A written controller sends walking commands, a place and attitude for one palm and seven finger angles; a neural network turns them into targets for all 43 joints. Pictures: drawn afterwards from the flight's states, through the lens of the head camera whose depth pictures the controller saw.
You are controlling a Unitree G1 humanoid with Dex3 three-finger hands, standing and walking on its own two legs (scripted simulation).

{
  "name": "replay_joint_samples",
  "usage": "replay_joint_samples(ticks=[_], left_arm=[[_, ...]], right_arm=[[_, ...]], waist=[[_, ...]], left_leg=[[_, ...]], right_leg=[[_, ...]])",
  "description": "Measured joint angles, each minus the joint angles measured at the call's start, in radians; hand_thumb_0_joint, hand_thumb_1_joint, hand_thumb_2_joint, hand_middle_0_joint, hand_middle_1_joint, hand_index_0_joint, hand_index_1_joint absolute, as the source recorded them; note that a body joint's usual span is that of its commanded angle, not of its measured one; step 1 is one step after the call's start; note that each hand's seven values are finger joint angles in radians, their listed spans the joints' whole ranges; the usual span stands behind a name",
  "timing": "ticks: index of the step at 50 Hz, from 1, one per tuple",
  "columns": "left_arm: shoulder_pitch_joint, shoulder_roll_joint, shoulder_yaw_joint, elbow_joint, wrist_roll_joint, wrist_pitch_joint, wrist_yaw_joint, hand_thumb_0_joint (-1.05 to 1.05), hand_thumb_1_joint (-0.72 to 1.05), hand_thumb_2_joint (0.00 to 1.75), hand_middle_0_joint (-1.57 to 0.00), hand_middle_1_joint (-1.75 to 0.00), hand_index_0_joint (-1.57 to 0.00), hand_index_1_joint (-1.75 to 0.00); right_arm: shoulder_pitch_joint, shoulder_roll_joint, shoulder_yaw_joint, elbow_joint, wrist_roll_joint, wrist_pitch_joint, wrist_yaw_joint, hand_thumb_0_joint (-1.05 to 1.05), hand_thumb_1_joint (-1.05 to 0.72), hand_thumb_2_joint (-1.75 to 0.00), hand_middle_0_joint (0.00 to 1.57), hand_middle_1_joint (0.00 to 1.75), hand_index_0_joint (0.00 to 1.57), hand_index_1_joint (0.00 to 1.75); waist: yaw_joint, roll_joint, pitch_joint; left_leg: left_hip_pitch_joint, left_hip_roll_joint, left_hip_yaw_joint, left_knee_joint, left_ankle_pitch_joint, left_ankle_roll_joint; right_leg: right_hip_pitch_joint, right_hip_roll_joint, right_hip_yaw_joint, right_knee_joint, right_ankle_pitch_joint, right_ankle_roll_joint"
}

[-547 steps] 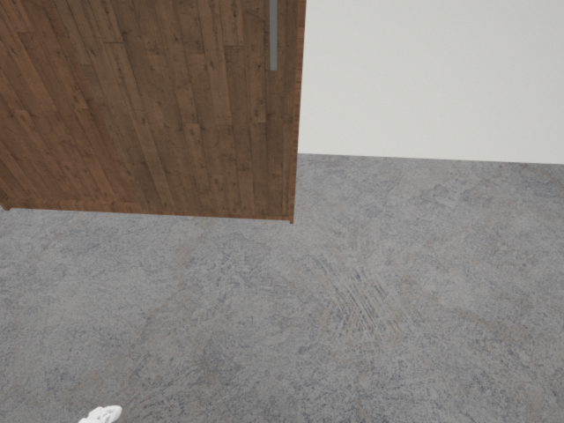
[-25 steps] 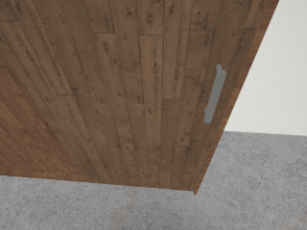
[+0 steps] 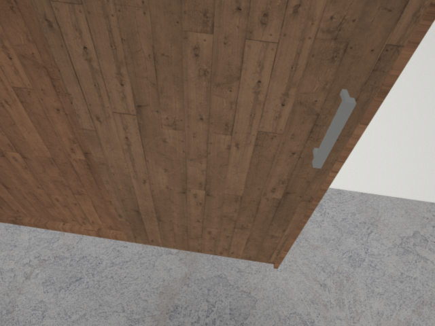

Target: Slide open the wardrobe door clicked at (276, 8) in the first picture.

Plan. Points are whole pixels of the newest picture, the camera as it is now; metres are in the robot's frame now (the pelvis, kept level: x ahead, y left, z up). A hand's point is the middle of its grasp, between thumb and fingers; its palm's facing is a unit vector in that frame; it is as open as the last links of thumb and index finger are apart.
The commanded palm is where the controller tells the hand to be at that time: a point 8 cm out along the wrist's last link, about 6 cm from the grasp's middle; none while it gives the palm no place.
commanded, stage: come to a stop and stand still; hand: right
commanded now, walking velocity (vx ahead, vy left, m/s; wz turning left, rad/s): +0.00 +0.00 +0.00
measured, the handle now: (329, 131) +0.51 -0.22 +0.10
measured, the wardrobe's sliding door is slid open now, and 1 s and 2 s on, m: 0.00 0.00 0.00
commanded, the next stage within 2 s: none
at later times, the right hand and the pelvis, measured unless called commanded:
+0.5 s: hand out of the picture -0.06 -0.16 -0.17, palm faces +0.06 +0.98 -0.18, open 7.3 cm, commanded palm none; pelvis -0.05 +0.01 +0.01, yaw +0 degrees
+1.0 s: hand out of the picture -0.04 -0.20 -0.18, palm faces +0.02 +0.98 -0.20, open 7.4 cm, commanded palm none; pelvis -0.05 -0.03 +0.00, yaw +0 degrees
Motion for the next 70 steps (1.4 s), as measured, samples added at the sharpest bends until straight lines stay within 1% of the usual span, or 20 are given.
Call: replay_joint_samples(ticks=[2, 4, 6, 8, 9, 12, 17, 24, 31, 36, 40, 42, 44, 46, 49, 51, 53, 55, 60, 70], left_arm=[[0.016, -0.001, -0.004, 0.01, 0.0, -0.006, -0.001, 0.0, 0.91, 0.9, -0.2, -0.3, -0.2, -0.3], [0.032, -0.004, -0.009, 0.018, -0.001, -0.014, 0.001, 0.0, 0.91, 0.9, -0.2, -0.3, -0.2, -0.3], [0.048, -0.012, -0.017, 0.028, -0.002, -0.024, 0.005, 0.0, 0.91, 0.9, -0.2, -0.3, -0.2, -0.3], [0.067, -0.018, -0.027, 0.04, -0.003, -0.039, 0.01, 0.0, 0.91, 0.9, -0.2, -0.3, -0.2, -0.3], [0.069, -0.03, -0.032, 0.054, -0.002, -0.046, 0.015, 0.0, 0.91, 0.9, -0.2, -0.3, -0.2, -0.3], [0.086, -0.059, -0.051, 0.079, 0.0, -0.058, 0.019, 0.01, 0.91, 0.9, -0.2, -0.3, -0.2, -0.3], [0.116, -0.077, -0.061, 0.095, 0.001, -0.057, 0.017, 0.01, 0.91, 0.9, -0.2, -0.3, -0.2, -0.3], [0.137, -0.088, -0.059, 0.077, 0.005, -0.05, 0.013, 0.0, 0.91, 0.9, -0.2, -0.3, -0.2, -0.3], [0.164, -0.091, -0.057, 0.074, 0.005, -0.058, 0.016, 0.0, 0.91, 0.9, -0.2, -0.3, -0.2, -0.3], [0.186, -0.084, -0.053, 0.078, 0.005, -0.056, 0.017, 0.0, 0.91, 0.9, -0.2, -0.3, -0.2, -0.3], [0.19, -0.08, -0.053, 0.076, 0.004, -0.063, 0.02, 0.0, 0.91, 0.9, -0.2, -0.3, -0.2, -0.3], [0.184, -0.069, -0.055, 0.057, 0.005, -0.055, 0.011, 0.0, 0.91, 0.9, -0.2, -0.3, -0.2, -0.3], [0.18, -0.053, -0.051, 0.027, 0.009, -0.051, 0.006, 0.0, 0.91, 0.9, -0.2, -0.3, -0.2, -0.3], [0.182, -0.046, -0.049, 0.002, 0.011, -0.06, 0.004, 0.0, 0.91, 0.9, -0.2, -0.3, -0.2, -0.3], [0.198, -0.051, -0.054, -0.021, 0.014, -0.076, 0.005, 0.0, 0.91, 0.9, -0.2, -0.3, -0.2, -0.3], [0.206, -0.054, -0.06, -0.027, 0.013, -0.08, 0.005, 0.0, 0.91, 0.9, -0.2, -0.3, -0.2, -0.3], [0.203, -0.059, -0.068, -0.026, 0.011, -0.083, 0.006, 0.0, 0.91, 0.9, -0.2, -0.3, -0.2, -0.3], [0.194, -0.061, -0.075, -0.023, 0.009, -0.087, 0.006, 0.0, 0.91, 0.9, -0.2, -0.3, -0.2, -0.3], [0.166, -0.04, -0.08, -0.016, 0.01, -0.091, 0.007, 0.02, 0.92, 0.9, -0.2, -0.3, -0.2, -0.3], [0.106, 0.01, -0.076, 0.004, 0.005, -0.107, 0.014, 0.01, 0.91, 0.9, -0.2, -0.3, -0.2, -0.3]], right_arm=[[-0.007, 0.01, 0.006, 0.004, 0.002, -0.004, 0.002, 0.0, -0.91, -0.9, 0.2, 0.3, 0.2, 0.3], [-0.019, 0.02, 0.011, 0.006, 0.003, -0.011, 0.005, 0.0, -0.91, -0.9, 0.2, 0.3, 0.2, 0.3], [-0.031, 0.017, 0.01, 0.013, 0.002, -0.014, -0.005, 0.01, -0.93, -0.9, 0.2, 0.3, 0.2, 0.3], [-0.041, 0.012, 0.011, 0.02, 0.011, -0.02, -0.003, 0.01, -0.94, -0.9, 0.2, 0.3, 0.2, 0.3], [-0.053, 0.005, 0.011, 0.028, 0.015, -0.021, -0.001, 0.01, -0.94, -0.9, 0.2, 0.3, 0.2, 0.3], [-0.063, -0.006, 0.01, 0.042, 0.022, -0.025, -0.002, 0.01, -0.94, -0.9, 0.2, 0.3, 0.2, 0.3], [-0.046, 0.002, 0.017, 0.069, 0.023, -0.018, 0.003, 0.01, -0.93, -0.9, 0.2, 0.3, 0.2, 0.3], [0.0, 0.025, 0.016, 0.08, 0.016, -0.01, 0.002, 0.0, -0.92, -0.9, 0.2, 0.3, 0.2, 0.3], [0.028, 0.04, 0.012, 0.085, 0.016, -0.013, 0.002, 0.0, -0.91, -0.9, 0.2, 0.3, 0.2, 0.3], [0.039, 0.047, 0.01, 0.087, 0.013, -0.014, 0.002, 0.0, -0.91, -0.9, 0.2, 0.3, 0.2, 0.3], [0.035, 0.046, 0.011, 0.085, 0.013, -0.019, 0.002, 0.0, -0.91, -0.9, 0.2, 0.3, 0.2, 0.3], [0.034, 0.049, 0.024, 0.074, 0.01, -0.027, -0.009, 0.0, -0.91, -0.9, 0.2, 0.3, 0.2, 0.3], [0.038, 0.052, 0.028, 0.061, 0.006, -0.027, -0.009, 0.0, -0.91, -0.9, 0.2, 0.3, 0.2, 0.3], [0.037, 0.047, 0.025, 0.057, 0.005, -0.025, -0.009, 0.0, -0.91, -0.9, 0.2, 0.3, 0.2, 0.3], [0.031, 0.031, 0.02, 0.052, 0.007, -0.018, -0.008, 0.0, -0.91, -0.9, 0.2, 0.3, 0.2, 0.3], [0.026, 0.023, 0.02, 0.04, 0.005, -0.02, -0.004, 0.0, -0.91, -0.9, 0.2, 0.3, 0.2, 0.3], [0.018, 0.014, 0.02, 0.026, 0.006, -0.03, 0.0, 0.0, -0.91, -0.9, 0.2, 0.3, 0.2, 0.3], [0.008, 0.008, 0.02, 0.016, 0.009, -0.037, 0.002, 0.0, -0.91, -0.9, 0.2, 0.3, 0.2, 0.3], [-0.007, 0.005, 0.024, -0.002, 0.013, -0.044, 0.002, 0.0, -0.91, -0.9, 0.2, 0.3, 0.2, 0.3], [-0.029, 0.004, 0.03, 0.016, 0.018, -0.046, 0.004, 0.0, -0.91, -0.9, 0.2, 0.3, 0.2, 0.3]], waist=[[0.005, 0.005, -0.01], [0.01, 0.008, -0.014], [0.013, 0.01, -0.016], [0.019, 0.001, -0.017], [0.021, 0.013, -0.008], [0.005, 0.044, 0.006], [-0.001, 0.039, -0.002], [0.003, 0.027, -0.012], [0.006, 0.039, -0.002], [0.005, 0.043, -0.016], [0.005, 0.049, -0.015], [0.007, 0.036, -0.01], [0.018, 0.016, -0.019], [0.031, 0.008, -0.031], [0.041, 0.012, -0.062], [0.041, 0.002, -0.08], [0.034, -0.002, -0.084], [0.028, -0.008, -0.083], [0.021, -0.022, -0.067], [0.022, -0.006, 0.001]], left_leg=[[-0.002, -0.009, 0.002, -0.031, 0.026, 0.007], [-0.008, -0.02, 0.009, -0.052, 0.046, 0.012], [-0.02, -0.033, 0.019, -0.062, 0.059, 0.017], [-0.036, -0.048, 0.039, -0.058, 0.064, 0.018], [-0.038, -0.043, 0.044, -0.056, 0.066, 0.017], [-0.01, -0.038, 0.036, -0.106, 0.104, 0.014], [0.022, -0.036, 0.03, -0.155, 0.14, 0.011], [0.0, -0.035, 0.017, -0.167, 0.15, 0.0], [-0.026, -0.033, 0.01, -0.172, 0.18, 0.0], [-0.035, -0.033, 0.008, -0.166, 0.156, -0.006], [-0.036, -0.026, 0.003, -0.163, 0.178, -0.006], [-0.05, -0.028, 0.005, -0.14, 0.171, -0.006], [-0.076, -0.028, 0.008, -0.101, 0.149, -0.002], [-0.093, -0.018, 0.003, -0.058, 0.126, -0.008], [-0.1, 0.002, -0.015, -0.016, 0.08, -0.017], [-0.089, 0.01, -0.021, -0.021, 0.073, -0.021], [-0.075, 0.019, -0.031, -0.032, 0.1, -0.031], [-0.062, 0.024, -0.035, -0.04, 0.097, -0.043], [-0.047, 0.03, -0.037, -0.063, 0.093, -0.049], [-0.02, 0.018, -0.029, -0.073, 0.074, -0.04]], right_leg=[[0.023, 0.005, 0.006, 0.027, 0.0, -0.001], [0.067, 0.005, 0.007, -0.006, -0.006, 0.001], [0.13, 0.002, 0.008, -0.104, 0.008, 0.005], [0.201, -0.006, 0.023, -0.245, 0.063, 0.006], [0.21, -0.001, 0.028, -0.273, 0.063, 0.016], [0.233, 0.007, 0.021, -0.31, 0.103, 0.029], [0.263, 0.013, 0.015, -0.355, 0.14, 0.026], [0.242, 0.018, 0.004, -0.363, 0.151, 0.013], [0.212, 0.022, 0.002, -0.354, 0.17, 0.01], [0.201, 0.025, 0.005, -0.346, 0.159, 0.003], [0.201, 0.032, 0.002, -0.342, 0.162, 0.004], [0.17, 0.023, -0.003, -0.28, 0.114, 0.006], [0.133, 0.024, 0.003, -0.218, 0.07, -0.003], [0.129, 0.031, -0.001, -0.207, 0.101, -0.011], [0.149, 0.053, -0.017, -0.217, 0.087, -0.025], [0.168, 0.063, -0.021, -0.237, 0.085, -0.034], [0.188, 0.074, -0.027, -0.256, 0.089, -0.039], [0.208, 0.081, -0.029, -0.28, 0.095, -0.042], [0.234, 0.089, -0.03, -0.327, 0.108, -0.045], [0.27, 0.078, -0.023, -0.36, 0.105, -0.031]])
